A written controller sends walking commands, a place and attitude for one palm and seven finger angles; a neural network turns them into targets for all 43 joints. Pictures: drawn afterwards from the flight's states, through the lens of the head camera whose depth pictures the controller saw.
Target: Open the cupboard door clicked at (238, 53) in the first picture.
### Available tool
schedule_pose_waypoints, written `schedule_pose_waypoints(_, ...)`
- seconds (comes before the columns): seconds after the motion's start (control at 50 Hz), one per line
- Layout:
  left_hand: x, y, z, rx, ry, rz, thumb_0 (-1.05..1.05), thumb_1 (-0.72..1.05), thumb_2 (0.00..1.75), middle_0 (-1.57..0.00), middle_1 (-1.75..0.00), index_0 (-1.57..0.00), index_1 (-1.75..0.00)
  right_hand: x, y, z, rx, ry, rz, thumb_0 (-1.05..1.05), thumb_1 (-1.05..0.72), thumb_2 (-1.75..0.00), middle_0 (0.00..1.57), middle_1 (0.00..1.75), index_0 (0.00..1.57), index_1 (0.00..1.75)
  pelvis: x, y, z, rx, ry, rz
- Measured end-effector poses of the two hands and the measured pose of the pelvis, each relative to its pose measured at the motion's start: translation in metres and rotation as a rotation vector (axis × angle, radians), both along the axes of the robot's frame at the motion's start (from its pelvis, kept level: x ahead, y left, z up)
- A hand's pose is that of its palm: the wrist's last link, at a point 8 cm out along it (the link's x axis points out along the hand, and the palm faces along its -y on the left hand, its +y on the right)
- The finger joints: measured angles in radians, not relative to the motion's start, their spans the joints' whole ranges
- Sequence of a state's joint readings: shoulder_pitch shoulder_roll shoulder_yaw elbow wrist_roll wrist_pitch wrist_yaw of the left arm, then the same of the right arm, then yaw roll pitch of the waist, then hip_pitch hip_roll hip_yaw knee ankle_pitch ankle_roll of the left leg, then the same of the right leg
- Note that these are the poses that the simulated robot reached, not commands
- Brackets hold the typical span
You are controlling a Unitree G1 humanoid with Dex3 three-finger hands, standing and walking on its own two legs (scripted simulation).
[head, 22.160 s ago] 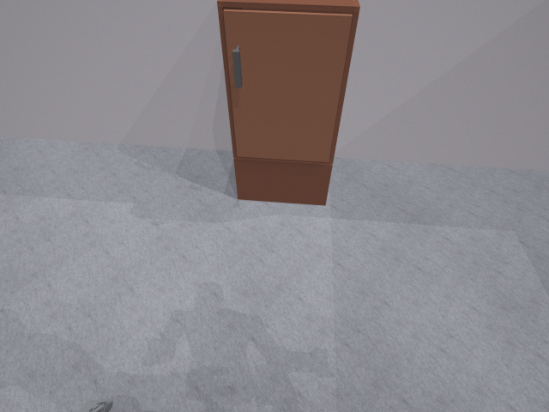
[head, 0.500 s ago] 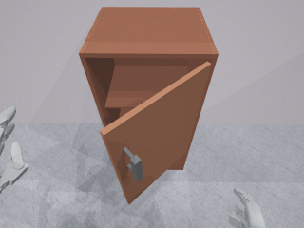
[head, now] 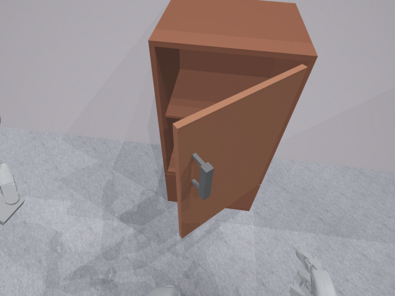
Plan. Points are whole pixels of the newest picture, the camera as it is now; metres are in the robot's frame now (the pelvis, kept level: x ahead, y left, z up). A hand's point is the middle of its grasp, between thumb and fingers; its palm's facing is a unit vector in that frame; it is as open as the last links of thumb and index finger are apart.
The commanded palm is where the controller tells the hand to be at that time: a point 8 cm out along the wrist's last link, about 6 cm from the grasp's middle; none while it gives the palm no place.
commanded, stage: step back with the hand held close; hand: left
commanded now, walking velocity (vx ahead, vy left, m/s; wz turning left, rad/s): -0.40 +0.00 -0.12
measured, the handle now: (200, 176) +0.39 +0.02 -0.02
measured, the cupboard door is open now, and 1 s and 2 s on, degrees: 43 43 43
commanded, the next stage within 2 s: stop stepping back and stand still in 0.36 s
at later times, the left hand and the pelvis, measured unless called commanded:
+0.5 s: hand out of the picture +0.13 +0.26 +0.19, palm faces +0.32 -0.88 -0.35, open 7.4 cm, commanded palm +0.05 +0.31 +0.20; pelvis -0.12 +0.02 +0.02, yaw -6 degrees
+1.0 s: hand out of the picture +0.00 +0.24 +0.18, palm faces +0.19 -0.88 -0.43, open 7.4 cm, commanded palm -0.04 +0.31 +0.20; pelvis -0.23 +0.03 +0.00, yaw -10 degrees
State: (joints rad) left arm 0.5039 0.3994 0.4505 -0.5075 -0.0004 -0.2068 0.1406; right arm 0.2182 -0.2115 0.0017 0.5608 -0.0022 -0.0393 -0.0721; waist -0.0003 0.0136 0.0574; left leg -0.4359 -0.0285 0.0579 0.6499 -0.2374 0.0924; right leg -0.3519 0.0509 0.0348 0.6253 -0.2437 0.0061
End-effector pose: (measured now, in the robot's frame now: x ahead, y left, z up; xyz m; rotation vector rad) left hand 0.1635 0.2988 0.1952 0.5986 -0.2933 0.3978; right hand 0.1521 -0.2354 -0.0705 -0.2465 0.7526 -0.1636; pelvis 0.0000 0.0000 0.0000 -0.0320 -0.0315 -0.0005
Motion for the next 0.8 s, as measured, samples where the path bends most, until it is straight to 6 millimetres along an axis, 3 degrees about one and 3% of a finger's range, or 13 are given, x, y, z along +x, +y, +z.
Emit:
schedule_pose_waypoints(0.08,-0.022,0.001,-0.002,-0.030,-0.005,-0.005,0.01,0.89,0.90,-0.21,-0.30,-0.21,-0.31,-0.012,0.004,-0.001,-0.003,0.020,0.017,0.02,-0.90,-0.90,0.21,0.30,0.21,0.30,-0.014,0.004,0.000,-0.002,0.008,-0.006)
schedule_pose_waypoints(0.18,-0.033,0.009,-0.007,-0.047,-0.041,-0.065,0.01,0.89,0.90,-0.21,-0.30,-0.21,-0.31,-0.028,0.010,0.006,-0.054,0.023,0.012,0.02,-0.90,-0.90,0.21,0.30,0.21,0.30,-0.034,0.017,-0.002,-0.007,0.015,0.001)
schedule_pose_waypoints(0.32,-0.051,0.033,0.014,0.007,-0.080,-0.066,0.01,0.89,0.90,-0.21,-0.30,-0.21,-0.31,-0.056,0.032,0.020,-0.030,-0.018,-0.008,0.02,-0.91,-0.90,0.21,0.30,0.21,0.30,-0.064,0.027,0.009,-0.064,0.051,-0.042)
schedule_pose_waypoints(0.46,-0.066,0.016,0.011,-0.114,-0.104,-0.156,0.01,0.89,0.90,-0.21,-0.30,-0.21,-0.31,-0.093,0.043,0.032,-0.016,-0.033,0.002,0.02,-0.90,-0.90,0.21,0.30,0.21,0.30,-0.103,0.026,0.019,-0.075,0.131,-0.096)
schedule_pose_waypoints(0.52,-0.077,0.002,0.009,-0.103,-0.088,-0.224,0.01,0.89,0.90,-0.21,-0.30,-0.21,-0.31,-0.114,0.039,0.030,-0.011,-0.052,-0.005,0.01,-0.90,-0.90,0.21,0.30,0.21,0.30,-0.128,0.023,0.014,-0.064,0.146,-0.111)
schedule_pose_waypoints(0.6,-0.109,-0.018,0.007,0.025,-0.064,-0.319,0.01,0.89,0.90,-0.21,-0.30,-0.21,-0.31,-0.152,0.025,0.012,-0.001,-0.081,-0.029,0.01,-0.90,-0.90,0.21,0.30,0.21,0.30,-0.165,0.020,-0.007,-0.001,0.115,-0.160)
schedule_pose_waypoints(0.64,-0.126,-0.021,0.013,0.054,-0.045,-0.351,0.01,0.89,0.90,-0.21,-0.30,-0.21,-0.31,-0.178,0.020,0.005,-0.005,-0.033,-0.063,0.01,-0.90,-0.90,0.21,0.30,0.21,0.30,-0.170,0.022,-0.007,-0.025,0.074,-0.162)
schedule_pose_waypoints(0.72,-0.147,-0.006,0.025,0.079,-0.116,-0.308,0.01,0.88,0.90,-0.22,-0.30,-0.22,-0.31,-0.227,0.009,-0.001,-0.016,0.032,-0.159,0.02,-0.90,-0.90,0.21,0.30,0.21,0.30,-0.159,0.023,-0.006,0.003,0.033,-0.199)
schedule_pose_waypoints(0.8,-0.136,0.021,0.011,-0.058,-0.169,-0.170,0.00,0.88,0.90,-0.22,-0.30,-0.22,-0.31,-0.260,0.000,-0.009,-0.047,0.022,-0.237,0.02,-0.91,-0.90,0.21,0.30,0.21,0.30,-0.172,0.033,-0.009,0.021,-0.011,-0.197)
